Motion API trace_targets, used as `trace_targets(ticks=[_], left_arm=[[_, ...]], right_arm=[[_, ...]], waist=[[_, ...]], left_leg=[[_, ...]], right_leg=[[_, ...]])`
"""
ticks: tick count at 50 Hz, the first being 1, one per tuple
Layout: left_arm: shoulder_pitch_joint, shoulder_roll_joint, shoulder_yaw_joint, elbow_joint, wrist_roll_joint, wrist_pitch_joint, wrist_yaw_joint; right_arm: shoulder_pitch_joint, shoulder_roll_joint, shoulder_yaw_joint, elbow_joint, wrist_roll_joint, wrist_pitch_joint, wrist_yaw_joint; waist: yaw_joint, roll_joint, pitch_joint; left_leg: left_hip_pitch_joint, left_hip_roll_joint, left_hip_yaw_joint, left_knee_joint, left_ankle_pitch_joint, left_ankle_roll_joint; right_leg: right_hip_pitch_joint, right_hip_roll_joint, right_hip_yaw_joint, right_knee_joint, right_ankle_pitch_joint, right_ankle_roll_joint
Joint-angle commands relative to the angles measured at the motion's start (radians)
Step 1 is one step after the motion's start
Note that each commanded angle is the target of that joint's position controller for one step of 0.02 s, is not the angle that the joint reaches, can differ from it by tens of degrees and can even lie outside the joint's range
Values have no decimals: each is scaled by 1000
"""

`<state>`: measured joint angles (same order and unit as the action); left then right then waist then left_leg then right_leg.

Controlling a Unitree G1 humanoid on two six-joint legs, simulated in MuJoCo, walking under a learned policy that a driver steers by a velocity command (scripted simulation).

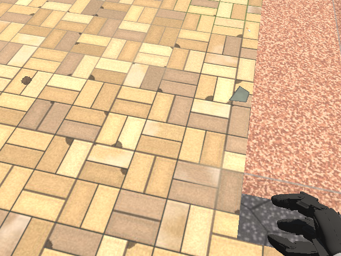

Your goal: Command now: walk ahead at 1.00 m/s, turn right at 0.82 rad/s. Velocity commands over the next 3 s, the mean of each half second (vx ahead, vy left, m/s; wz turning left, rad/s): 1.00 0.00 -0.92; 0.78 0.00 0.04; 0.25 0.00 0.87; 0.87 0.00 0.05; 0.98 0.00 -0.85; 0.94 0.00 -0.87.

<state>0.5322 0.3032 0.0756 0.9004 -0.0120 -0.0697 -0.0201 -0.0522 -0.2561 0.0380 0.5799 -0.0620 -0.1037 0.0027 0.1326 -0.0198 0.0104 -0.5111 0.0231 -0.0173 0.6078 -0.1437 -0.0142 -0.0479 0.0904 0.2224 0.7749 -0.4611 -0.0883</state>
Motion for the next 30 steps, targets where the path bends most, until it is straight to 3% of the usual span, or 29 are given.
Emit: trace_targets(ticks=[1, 2, 3, 4, 5, 6, 7, 10, 11, 12, 13, 14, 16, 17, 18, 19, 20, 21, 22, 23, 24, 26, 27, 28, 30], left_arm=[[-106, 83, -4, -147, 2, -4, 16], [-186, 94, 1, -152, 19, 7, 7], [-263, 82, 2, -145, 33, 13, -7], [-244, 57, -2, -169, 36, 25, -19], [-263, 42, -7, -174, 46, 44, -30], [-306, 27, -10, -202, 46, 57, -39], [-346, 13, -16, -225, 42, 67, -45], [-462, 3, -36, -299, 49, 68, -66], [-495, 4, -45, -323, 44, 66, -75], [-527, 16, -49, -332, 43, 65, -84], [-567, 16, -54, -341, 43, 64, -91], [-579, 21, -56, -340, 42, 63, -93], [-511, 54, -49, -315, 42, 61, -86], [-410, 86, -37, -286, 43, 59, -78], [-231, 127, -17, -235, 44, 57, -66], [-17, 176, 13, -161, 43, 54, -43], [-42, 235, 51, -148, 7, 69, -12], [-155, 368, 65, -208, 48, 86, -8], [-105, 343, 71, -240, 45, 94, 8], [-137, 284, 61, -214, 37, 85, 21], [-172, 239, 48, -194, 34, 70, 26], [-228, 198, 28, -194, 33, 37, 31], [-234, 177, 19, -192, 28, 24, 27], [-238, 165, 14, -186, 25, 9, 22], [-238, 142, 9, -167, 24, -16, 16]], right_arm=[[406, -252, -119, 54, -4, 22, -31], [357, -170, -101, 55, 5, 19, -26], [390, -129, -90, 88, 3, 20, -16], [384, -134, -92, 105, 2, 14, -22], [391, -110, -88, 128, 16, 4, -21], [402, -92, -83, 150, 27, -8, -15], [414, -72, -80, 170, 37, -15, -6], [394, -77, -81, 197, 44, -30, -7], [372, -99, -85, 198, 41, -32, -8], [362, -110, -87, 204, 41, -33, -10], [385, -125, -89, 215, 42, -34, -12], [415, -148, -92, 224, 39, -34, -14], [454, -218, -107, 224, 39, -21, -26], [444, -251, -115, 218, 36, -6, -34], [404, -277, -122, 203, 33, 11, -39], [367, -275, -122, 183, 24, 24, -34], [351, -214, -116, 182, 18, 26, -15], [481, -138, -87, 71, 24, 10, -12], [375, -195, -84, 28, 29, -14, -12], [322, -202, -78, 23, 27, -27, -10], [298, -194, -75, 22, 20, -24, -11], [338, -177, -67, 44, -13, 19, -12], [337, -167, -66, 44, -18, 41, -11], [326, -144, -60, 35, -16, 51, -6], [215, -84, -36, -8, -3, 47, 13]], waist=[[-228, 224, -243], [-226, 124, -126], [-233, 39, -21], [-190, 130, -46], [-173, 137, -8], [-162, 148, 11], [-152, 123, 36], [-121, 101, 66], [-107, 112, 80], [-103, 75, 98], [-113, 53, 116], [-115, 41, 111], [-67, 89, 40], [-4, 110, -23], [88, 127, -104], [170, 94, -191], [120, -105, -154], [-59, -239, -271], [28, -76, -371], [-15, 29, -169], [-80, 85, -52], [-171, 119, 37], [-191, 117, 52], [-201, 106, 60], [-177, 66, 97]], left_leg=[[811, 433, -779, -365, -730, 175], [697, 384, -579, -343, -540, 162], [581, 307, -358, -336, -218, 122], [562, 312, -339, -351, -206, 145], [497, 290, -278, -388, -175, 136], [490, 288, -220, -397, -95, 127], [495, 282, -148, -402, 37, 118], [452, 218, 77, -448, 266, 81], [417, 206, 132, -469, 287, 73], [392, 183, 194, -497, 324, 61], [377, 167, 241, -507, 415, 50], [398, 160, 273, -476, 636, 40], [486, 185, 285, -312, 1067, 23], [499, 205, 278, -156, 1186, 20], [451, 228, 259, 72, 1233, 28], [299, 217, 243, 391, 1045, 35], [40, 12, 241, 806, 6, 11], [-291, -47, 109, 1133, -377, -34], [-407, -35, -62, 1133, -300, -29], [-427, 26, -80, 991, -243, -16], [-356, 67, -75, 857, -223, -16], [-192, 101, -75, 724, -267, -41], [-140, 115, -67, 653, -301, -55], [-104, 129, -42, 553, -276, -59], [-41, 145, 6, 329, -50, -48]], right_leg=[[-769, -79, -122, 629, 88, -24], [-774, -117, -139, 584, 160, -22], [-725, -153, -133, 521, 173, -18], [-725, -154, -146, 521, 170, -8], [-720, -185, -146, 515, 171, 0], [-744, -195, -149, 506, 176, 1], [-784, -205, -161, 497, 183, 2], [-778, -193, -216, 380, 333, -4], [-730, -192, -235, 277, 392, -8], [-668, -175, -280, 179, 447, -18], [-599, -148, -338, 87, 476, -33], [-526, -104, -391, 34, 487, -51], [-390, -27, -434, -5, 442, -82], [-272, 3, -427, -11, 401, -100], [-77, 22, -392, -18, 361, -130], [202, 21, -313, -83, 333, -169], [347, -51, -163, -155, 259, -191], [553, -309, 356, -213, 427, -375], [579, -359, 576, -417, 126, -437], [385, -348, 556, -526, 47, -379], [195, -304, 468, -540, 117, -333], [-89, -216, 313, -541, 286, -302], [-190, -181, 263, -552, 312, -296], [-255, -163, 201, -573, 320, -285], [-346, -108, 85, -626, 376, -242]])
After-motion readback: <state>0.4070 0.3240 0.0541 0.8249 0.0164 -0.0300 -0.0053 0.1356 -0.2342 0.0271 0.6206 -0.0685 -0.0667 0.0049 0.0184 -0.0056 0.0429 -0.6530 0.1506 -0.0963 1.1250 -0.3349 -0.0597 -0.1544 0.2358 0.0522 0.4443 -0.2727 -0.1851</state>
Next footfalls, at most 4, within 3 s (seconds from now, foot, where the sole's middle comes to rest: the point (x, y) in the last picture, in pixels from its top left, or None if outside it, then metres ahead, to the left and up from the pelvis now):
0.40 right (223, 243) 0.53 -0.11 -0.75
0.82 left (241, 146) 1.00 -0.18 -0.75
1.24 right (280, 124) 1.17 -0.37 -0.75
1.70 left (218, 115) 1.18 -0.06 -0.75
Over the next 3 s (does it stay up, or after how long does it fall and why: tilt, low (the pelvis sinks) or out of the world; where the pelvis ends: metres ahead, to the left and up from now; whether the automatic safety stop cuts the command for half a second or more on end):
stays up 2.18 -0.31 -0.02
